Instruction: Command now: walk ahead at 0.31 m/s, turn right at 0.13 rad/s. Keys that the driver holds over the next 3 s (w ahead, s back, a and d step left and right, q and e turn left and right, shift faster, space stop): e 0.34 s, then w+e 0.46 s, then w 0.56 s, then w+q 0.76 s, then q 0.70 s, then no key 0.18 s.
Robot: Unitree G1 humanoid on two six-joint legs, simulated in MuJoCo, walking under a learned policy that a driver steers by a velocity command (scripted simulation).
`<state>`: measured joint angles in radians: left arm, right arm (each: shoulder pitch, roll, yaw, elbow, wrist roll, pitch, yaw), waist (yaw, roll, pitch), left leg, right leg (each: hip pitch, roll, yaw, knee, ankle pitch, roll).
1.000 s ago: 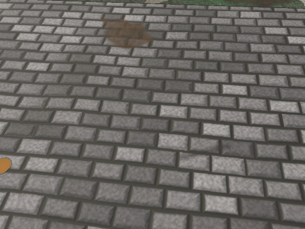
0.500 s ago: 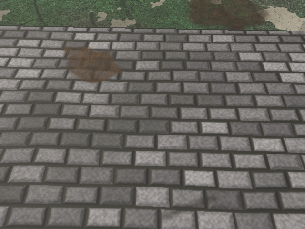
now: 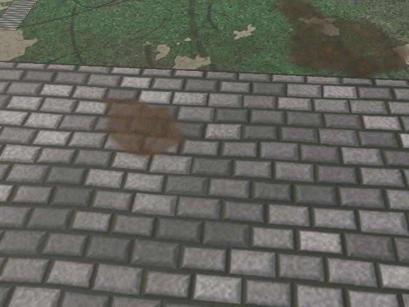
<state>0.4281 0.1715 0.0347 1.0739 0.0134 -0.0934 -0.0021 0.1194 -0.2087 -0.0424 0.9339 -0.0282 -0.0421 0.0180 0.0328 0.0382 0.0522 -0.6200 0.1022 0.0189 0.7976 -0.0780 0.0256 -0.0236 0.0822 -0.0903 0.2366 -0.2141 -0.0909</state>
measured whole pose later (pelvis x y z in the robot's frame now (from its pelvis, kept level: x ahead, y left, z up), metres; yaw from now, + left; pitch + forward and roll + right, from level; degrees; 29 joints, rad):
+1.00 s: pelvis +0.26 -0.06 -0.01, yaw -30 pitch +3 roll +0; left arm 0.48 0.23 0.06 0.93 0.02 -0.07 0.01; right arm 0.06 -0.25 -0.05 0.78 -0.03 -0.02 0.05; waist 0.08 0.03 0.01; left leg -0.58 0.04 0.05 0.63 -0.10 0.00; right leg 0.09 0.07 0.12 0.22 -0.34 -0.07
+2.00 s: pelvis +0.72 -0.31 -0.01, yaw -13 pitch +1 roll -1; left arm 0.40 0.22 0.05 0.94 0.02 -0.10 0.01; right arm 0.10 -0.24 -0.05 0.80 -0.04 0.01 0.07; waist 0.04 0.04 0.05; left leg -0.64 0.09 0.06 0.77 -0.03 0.06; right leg 0.04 0.01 -0.28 0.24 -0.29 -0.03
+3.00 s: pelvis +1.01 -0.35 +0.00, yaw +21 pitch +0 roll +1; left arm 0.21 0.27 0.02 0.73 0.02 0.01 0.03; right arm 0.17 -0.33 -0.07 0.74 -0.01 0.08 0.02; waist 0.02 0.03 0.08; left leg -0.41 -0.08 -0.09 0.98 -0.45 -0.04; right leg -0.25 -0.03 -0.07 0.43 -0.18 -0.04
